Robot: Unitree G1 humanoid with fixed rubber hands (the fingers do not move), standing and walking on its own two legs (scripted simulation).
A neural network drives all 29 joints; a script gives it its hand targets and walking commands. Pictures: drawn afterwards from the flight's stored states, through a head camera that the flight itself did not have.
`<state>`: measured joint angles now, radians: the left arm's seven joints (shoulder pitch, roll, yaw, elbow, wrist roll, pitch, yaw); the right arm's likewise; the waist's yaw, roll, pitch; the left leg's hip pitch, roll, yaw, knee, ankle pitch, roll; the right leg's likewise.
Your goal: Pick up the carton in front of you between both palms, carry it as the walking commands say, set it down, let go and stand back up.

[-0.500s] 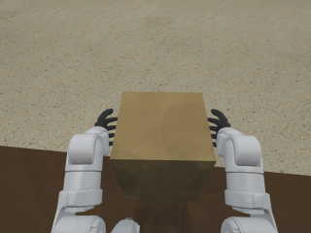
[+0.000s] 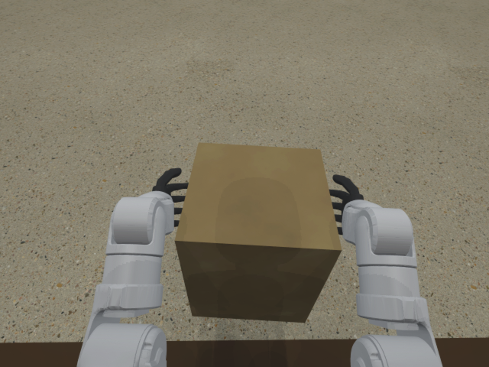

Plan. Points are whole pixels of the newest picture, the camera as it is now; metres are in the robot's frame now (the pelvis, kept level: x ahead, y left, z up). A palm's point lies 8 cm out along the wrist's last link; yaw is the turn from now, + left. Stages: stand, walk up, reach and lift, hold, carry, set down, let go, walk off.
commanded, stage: carry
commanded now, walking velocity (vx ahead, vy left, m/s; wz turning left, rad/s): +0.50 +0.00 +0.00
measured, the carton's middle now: (253, 236) +0.35 -0.01 +0.02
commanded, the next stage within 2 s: none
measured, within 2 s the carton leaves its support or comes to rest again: neither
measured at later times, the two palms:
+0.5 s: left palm (189, 118) +0.65 +0.13 +0.05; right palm (314, 116) +0.67 -0.17 +0.05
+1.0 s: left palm (189, 49) +0.97 +0.16 +0.07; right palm (289, 52) +0.96 -0.14 +0.07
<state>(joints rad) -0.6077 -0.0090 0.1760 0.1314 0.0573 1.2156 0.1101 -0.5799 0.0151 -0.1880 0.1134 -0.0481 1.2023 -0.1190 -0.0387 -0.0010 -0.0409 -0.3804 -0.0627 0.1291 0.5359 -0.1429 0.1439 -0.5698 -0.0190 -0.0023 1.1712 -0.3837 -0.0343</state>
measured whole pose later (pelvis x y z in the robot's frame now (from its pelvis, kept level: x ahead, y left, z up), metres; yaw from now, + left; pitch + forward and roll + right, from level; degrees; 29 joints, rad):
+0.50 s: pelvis +0.31 -0.04 -0.03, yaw +2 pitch +4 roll +0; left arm -0.57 -0.04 0.19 0.15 0.09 1.17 0.12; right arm -0.58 0.01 -0.18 0.18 -0.06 1.17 -0.11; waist 0.02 0.01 -0.04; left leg -0.47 -0.01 0.02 1.26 -0.43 0.04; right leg -0.43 0.06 -0.13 0.55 -0.16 -0.14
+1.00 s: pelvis +0.62 +0.01 -0.03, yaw -1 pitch +5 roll +0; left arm -0.55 -0.03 0.20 0.03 0.06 1.21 0.12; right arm -0.54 0.06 -0.19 0.02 -0.09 1.20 -0.13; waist -0.01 -0.01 -0.05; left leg -0.41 -0.01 0.17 0.46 -0.14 0.09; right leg -0.41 0.00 -0.04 1.14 -0.41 -0.02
